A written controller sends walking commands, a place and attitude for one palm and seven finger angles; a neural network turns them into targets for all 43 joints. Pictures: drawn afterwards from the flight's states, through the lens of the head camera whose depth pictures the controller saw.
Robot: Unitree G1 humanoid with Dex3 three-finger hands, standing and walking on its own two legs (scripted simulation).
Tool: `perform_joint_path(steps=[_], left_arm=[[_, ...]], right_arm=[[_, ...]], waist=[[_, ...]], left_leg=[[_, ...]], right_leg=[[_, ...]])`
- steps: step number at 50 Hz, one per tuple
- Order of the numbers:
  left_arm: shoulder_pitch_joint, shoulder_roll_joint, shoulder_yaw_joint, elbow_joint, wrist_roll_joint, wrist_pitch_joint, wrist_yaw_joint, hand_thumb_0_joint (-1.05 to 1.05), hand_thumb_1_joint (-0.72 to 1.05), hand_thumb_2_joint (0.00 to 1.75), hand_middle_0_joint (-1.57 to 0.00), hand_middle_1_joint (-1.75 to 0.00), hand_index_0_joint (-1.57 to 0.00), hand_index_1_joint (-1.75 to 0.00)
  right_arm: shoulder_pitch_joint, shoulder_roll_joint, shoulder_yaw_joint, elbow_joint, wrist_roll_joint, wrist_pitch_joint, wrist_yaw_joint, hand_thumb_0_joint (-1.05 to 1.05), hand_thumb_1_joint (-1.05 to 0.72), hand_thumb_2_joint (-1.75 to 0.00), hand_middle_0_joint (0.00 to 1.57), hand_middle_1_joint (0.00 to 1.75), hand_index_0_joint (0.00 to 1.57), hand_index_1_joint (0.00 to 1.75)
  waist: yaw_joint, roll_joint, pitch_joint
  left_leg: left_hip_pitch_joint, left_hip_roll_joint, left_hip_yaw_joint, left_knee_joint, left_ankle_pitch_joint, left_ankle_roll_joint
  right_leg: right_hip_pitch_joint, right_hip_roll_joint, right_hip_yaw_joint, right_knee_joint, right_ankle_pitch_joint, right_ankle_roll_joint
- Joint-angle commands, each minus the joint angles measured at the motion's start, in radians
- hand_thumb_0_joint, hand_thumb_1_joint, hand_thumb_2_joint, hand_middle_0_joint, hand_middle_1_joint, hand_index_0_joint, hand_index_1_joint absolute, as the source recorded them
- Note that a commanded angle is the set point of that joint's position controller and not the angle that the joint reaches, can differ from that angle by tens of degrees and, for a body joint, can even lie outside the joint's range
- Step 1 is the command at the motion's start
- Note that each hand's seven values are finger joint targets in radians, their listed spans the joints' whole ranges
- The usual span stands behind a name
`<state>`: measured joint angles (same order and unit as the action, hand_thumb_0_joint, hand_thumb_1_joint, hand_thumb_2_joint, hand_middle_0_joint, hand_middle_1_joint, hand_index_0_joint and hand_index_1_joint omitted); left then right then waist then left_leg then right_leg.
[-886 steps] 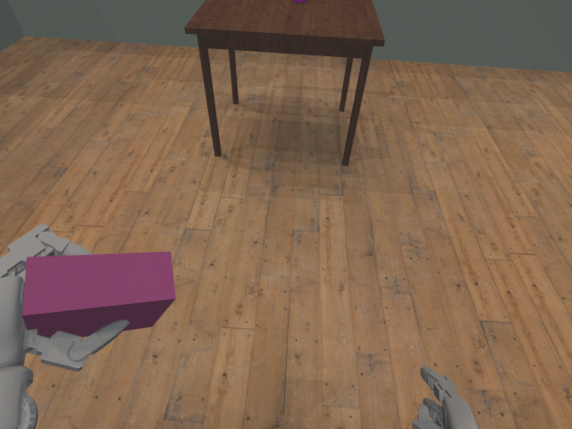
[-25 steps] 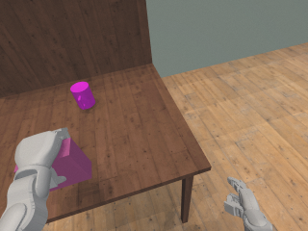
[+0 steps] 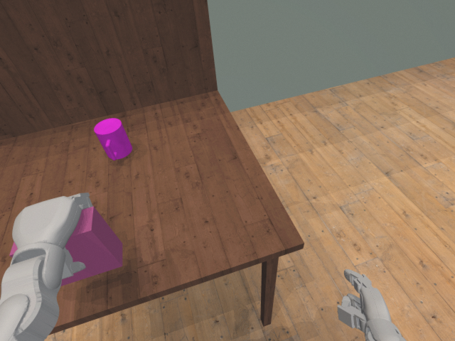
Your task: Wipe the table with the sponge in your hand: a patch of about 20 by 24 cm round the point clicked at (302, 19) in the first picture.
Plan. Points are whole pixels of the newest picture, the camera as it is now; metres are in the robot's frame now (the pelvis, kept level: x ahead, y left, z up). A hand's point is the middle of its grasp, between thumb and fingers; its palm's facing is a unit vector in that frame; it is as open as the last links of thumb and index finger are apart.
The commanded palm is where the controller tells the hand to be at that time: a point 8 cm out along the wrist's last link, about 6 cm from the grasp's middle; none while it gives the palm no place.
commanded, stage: move the sponge above the wiping area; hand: left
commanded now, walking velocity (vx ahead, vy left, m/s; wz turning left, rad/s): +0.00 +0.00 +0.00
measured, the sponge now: (79, 254) +0.22 +0.31 +0.04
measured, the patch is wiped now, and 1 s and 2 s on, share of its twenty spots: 0.00 0.00 0.00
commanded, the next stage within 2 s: lower the sponge onto the table in 1.68 s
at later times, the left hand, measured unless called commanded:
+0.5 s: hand (76, 238) +0.24 +0.31 +0.07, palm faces -0.02 -0.08 -1.00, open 9.6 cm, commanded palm +0.21 +0.31 +0.14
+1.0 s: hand (74, 244) +0.23 +0.32 +0.05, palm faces -0.05 -0.08 -1.00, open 9.6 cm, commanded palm +0.21 +0.32 +0.12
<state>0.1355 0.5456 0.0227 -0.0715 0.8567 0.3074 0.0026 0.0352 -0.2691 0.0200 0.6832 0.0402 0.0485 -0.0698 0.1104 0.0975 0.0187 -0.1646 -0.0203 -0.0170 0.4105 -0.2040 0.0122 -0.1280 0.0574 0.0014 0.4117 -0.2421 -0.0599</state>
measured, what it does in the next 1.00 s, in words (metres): stands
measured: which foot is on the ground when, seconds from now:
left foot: down 0.00-1.00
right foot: down 0.00-1.00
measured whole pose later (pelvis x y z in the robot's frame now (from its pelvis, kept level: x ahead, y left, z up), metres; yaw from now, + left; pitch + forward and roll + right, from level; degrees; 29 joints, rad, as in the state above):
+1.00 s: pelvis +0.01 +0.01 +0.00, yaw +0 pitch -1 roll +0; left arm 0.12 0.50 -0.01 0.03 0.91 0.26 0.07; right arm 0.04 -0.26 0.00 0.69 0.04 0.06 -0.06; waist 0.12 0.08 0.00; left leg -0.19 -0.03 -0.02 0.42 -0.22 0.03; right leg -0.14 0.05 0.00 0.41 -0.25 -0.05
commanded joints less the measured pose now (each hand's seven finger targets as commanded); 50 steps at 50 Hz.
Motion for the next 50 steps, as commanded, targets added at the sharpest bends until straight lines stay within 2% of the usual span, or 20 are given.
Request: perform_joint_path(steps=[1,4,5,14,16,19,20,24,25,26,29,30,34,35,39,41,44,46,49,50], left_arm=[[-0.206,0.252,0.161,-0.195,0.020,-0.021,0.049,0.00,0.10,1.30,-1.20,-1.60,-1.20,-1.60],[-0.209,0.300,0.212,-0.201,0.026,-0.033,0.058,0.00,0.10,1.30,-1.20,-1.60,-1.20,-1.60],[-0.196,0.251,0.167,-0.202,0.022,-0.037,0.059,0.00,0.10,1.30,-1.20,-1.60,-1.20,-1.60],[-0.205,0.245,0.174,-0.209,0.035,-0.040,0.090,0.00,0.10,1.30,-1.20,-1.60,-1.20,-1.60],[-0.258,0.201,0.114,-0.178,0.046,-0.031,0.090,0.00,0.10,1.30,-1.20,-1.60,-1.20,-1.60],[-0.274,0.234,0.139,-0.181,0.060,-0.023,0.098,0.00,0.10,1.30,-1.20,-1.60,-1.20,-1.60],[-0.279,0.182,0.089,-0.184,0.062,-0.022,0.097,0.00,0.10,1.30,-1.20,-1.60,-1.20,-1.60],[-0.208,0.194,0.119,-0.205,0.071,-0.011,0.104,0.00,0.10,1.30,-1.20,-1.60,-1.20,-1.60],[-0.220,0.163,0.084,-0.191,0.071,0.000,0.101,0.00,0.10,1.30,-1.20,-1.60,-1.20,-1.60],[-0.215,0.187,0.109,-0.164,0.069,0.004,0.104,0.00,0.10,1.30,-1.20,-1.60,-1.20,-1.60],[-0.207,0.229,0.151,-0.171,0.077,0.025,0.107,0.00,0.10,1.30,-1.20,-1.60,-1.20,-1.60],[-0.226,0.167,0.085,-0.185,0.076,0.030,0.100,0.00,0.10,1.30,-1.20,-1.60,-1.20,-1.60],[-0.218,0.175,0.091,-0.188,0.071,0.021,0.095,0.00,0.10,1.30,-1.20,-1.60,-1.20,-1.60],[-0.216,0.158,0.076,-0.188,0.072,0.018,0.092,0.00,0.10,1.30,-1.20,-1.60,-1.20,-1.60],[-0.230,0.194,0.108,-0.179,0.076,-0.004,0.098,0.00,0.10,1.30,-1.20,-1.60,-1.20,-1.60],[-0.268,0.190,0.096,-0.145,0.083,-0.016,0.101,0.00,0.10,1.30,-1.20,-1.60,-1.20,-1.60],[-0.271,0.228,0.139,-0.142,0.079,-0.035,0.114,0.00,0.10,1.30,-1.20,-1.60,-1.20,-1.60],[-0.268,0.191,0.106,-0.131,0.078,-0.047,0.119,0.00,0.10,1.30,-1.20,-1.60,-1.20,-1.60],[-0.199,0.250,0.182,-0.099,0.074,-0.046,0.126,0.00,0.10,1.30,-1.20,-1.60,-1.20,-1.60],[-0.171,0.188,0.128,-0.106,0.060,-0.043,0.120,0.00,0.10,1.30,-1.20,-1.60,-1.20,-1.60]], right_arm=[[-0.183,-0.100,-0.033,-0.177,-0.002,-0.066,-0.011,0.00,-0.90,-0.90,0.20,0.30,0.20,0.30],[-0.212,-0.101,-0.031,-0.172,-0.003,-0.066,-0.011,0.00,-0.90,-0.90,0.20,0.30,0.20,0.30],[-0.187,-0.101,-0.036,-0.180,-0.005,-0.068,-0.013,0.00,-0.90,-0.90,0.20,0.30,0.20,0.30],[-0.206,-0.096,-0.038,-0.172,0.000,-0.066,-0.005,0.00,-0.90,-0.90,0.20,0.30,0.20,0.30],[-0.176,-0.096,-0.039,-0.168,0.000,-0.064,-0.007,0.00,-0.90,-0.90,0.20,0.30,0.20,0.30],[-0.212,-0.095,-0.034,-0.166,0.001,-0.062,-0.006,0.00,-0.90,-0.90,0.20,0.30,0.20,0.30],[-0.188,-0.093,-0.037,-0.171,-0.003,-0.061,-0.006,0.00,-0.90,-0.90,0.20,0.30,0.20,0.30],[-0.207,-0.092,-0.037,-0.173,-0.006,-0.053,0.009,0.00,-0.90,-0.90,0.20,0.30,0.20,0.30],[-0.193,-0.091,-0.035,-0.176,-0.007,-0.047,0.009,0.00,-0.90,-0.90,0.20,0.30,0.20,0.30],[-0.179,-0.093,-0.037,-0.169,-0.005,-0.044,0.011,0.00,-0.90,-0.90,0.20,0.30,0.20,0.30],[-0.216,-0.100,-0.033,-0.167,-0.003,-0.029,0.012,0.00,-0.90,-0.90,0.20,0.30,0.20,0.30],[-0.209,-0.093,-0.029,-0.181,-0.004,-0.030,0.012,0.00,-0.90,-0.90,0.20,0.30,0.20,0.30],[-0.214,-0.094,-0.031,-0.173,-0.001,-0.030,0.014,0.00,-0.90,-0.90,0.20,0.30,0.20,0.30],[-0.194,-0.094,-0.034,-0.178,-0.005,-0.032,0.012,0.00,-0.90,-0.90,0.20,0.30,0.20,0.30],[-0.201,-0.095,-0.035,-0.170,-0.005,-0.035,0.007,0.00,-0.90,-0.90,0.20,0.30,0.20,0.30],[-0.174,-0.095,-0.038,-0.162,-0.005,-0.037,-0.001,0.00,-0.90,-0.90,0.20,0.30,0.20,0.30],[-0.193,-0.099,-0.040,-0.158,-0.003,-0.041,-0.004,0.00,-0.90,-0.90,0.20,0.30,0.20,0.30],[-0.169,-0.093,-0.046,-0.158,-0.004,-0.047,-0.005,0.00,-0.90,-0.90,0.20,0.30,0.20,0.30],[-0.183,-0.105,-0.048,-0.148,-0.005,-0.045,0.000,0.00,-0.90,-0.90,0.20,0.30,0.20,0.30],[-0.170,-0.100,-0.051,-0.163,-0.004,-0.044,0.000,0.00,-0.90,-0.90,0.20,0.30,0.20,0.30]], waist=[[-0.004,-0.041,-0.196],[0.015,-0.016,-0.199],[0.007,-0.014,-0.214],[0.010,0.000,-0.203],[-0.010,-0.014,-0.194],[0.010,0.004,-0.212],[-0.001,0.005,-0.231],[0.021,0.004,-0.247],[0.013,-0.016,-0.240],[0.007,-0.052,-0.223],[0.025,-0.025,-0.229],[0.016,-0.022,-0.236],[0.007,-0.011,-0.212],[0.010,-0.017,-0.234],[0.007,-0.028,-0.213],[-0.005,-0.034,-0.222],[0.007,-0.009,-0.226],[-0.004,0.001,-0.239],[0.018,-0.023,-0.246],[0.010,-0.016,-0.244]], left_leg=[[0.057,-0.028,-0.042,-0.006,0.212,0.041],[0.070,-0.032,-0.053,-0.007,0.212,0.039],[0.064,-0.028,-0.043,-0.002,0.217,0.043],[0.071,-0.018,-0.065,-0.018,0.217,0.033],[0.057,-0.012,-0.066,-0.027,0.195,0.031],[0.086,-0.017,-0.075,-0.032,0.204,0.030],[0.079,-0.011,-0.063,-0.030,0.218,0.031],[0.092,-0.009,-0.082,-0.032,0.268,0.023],[0.081,-0.008,-0.071,-0.032,0.264,0.025],[0.064,-0.006,-0.075,-0.035,0.256,0.022],[0.070,-0.015,-0.074,-0.034,0.257,0.023],[0.070,-0.014,-0.065,-0.032,0.261,0.026],[0.081,-0.012,-0.079,-0.032,0.252,0.025],[0.081,-0.012,-0.067,-0.024,0.258,0.030],[0.086,-0.015,-0.077,-0.023,0.245,0.031],[0.073,-0.015,-0.066,-0.018,0.229,0.032],[0.081,-0.021,-0.067,-0.018,0.219,0.033],[0.080,-0.016,-0.058,-0.011,0.241,0.034],[0.071,-0.025,-0.062,-0.002,0.263,0.033],[0.056,-0.022,-0.051,-0.001,0.260,0.037]], right_leg=[[0.026,-0.045,0.117,-0.068,0.229,-0.006],[0.022,-0.035,0.142,-0.070,0.217,-0.018],[0.030,-0.042,0.104,-0.062,0.226,-0.011],[0.002,-0.029,0.118,-0.063,0.192,-0.021],[-0.017,-0.036,0.083,-0.067,0.155,-0.014],[-0.009,-0.023,0.110,-0.070,0.152,-0.027],[0.004,-0.030,0.070,-0.058,0.170,-0.021],[0.023,-0.023,0.101,-0.051,0.209,-0.029],[0.019,-0.028,0.070,-0.051,0.215,-0.022],[0.019,-0.029,0.075,-0.053,0.207,-0.021],[0.034,-0.024,0.112,-0.054,0.216,-0.031],[0.031,-0.030,0.074,-0.050,0.224,-0.023],[0.010,-0.020,0.104,-0.058,0.208,-0.028],[0.018,-0.027,0.073,-0.053,0.220,-0.023],[0.003,-0.019,0.107,-0.062,0.208,-0.028],[-0.003,-0.028,0.086,-0.063,0.197,-0.020],[0.006,-0.020,0.114,-0.064,0.193,-0.028],[0.004,-0.029,0.087,-0.057,0.216,-0.021],[0.031,-0.024,0.124,-0.050,0.265,-0.030],[0.039,-0.033,0.086,-0.045,0.274,-0.020]])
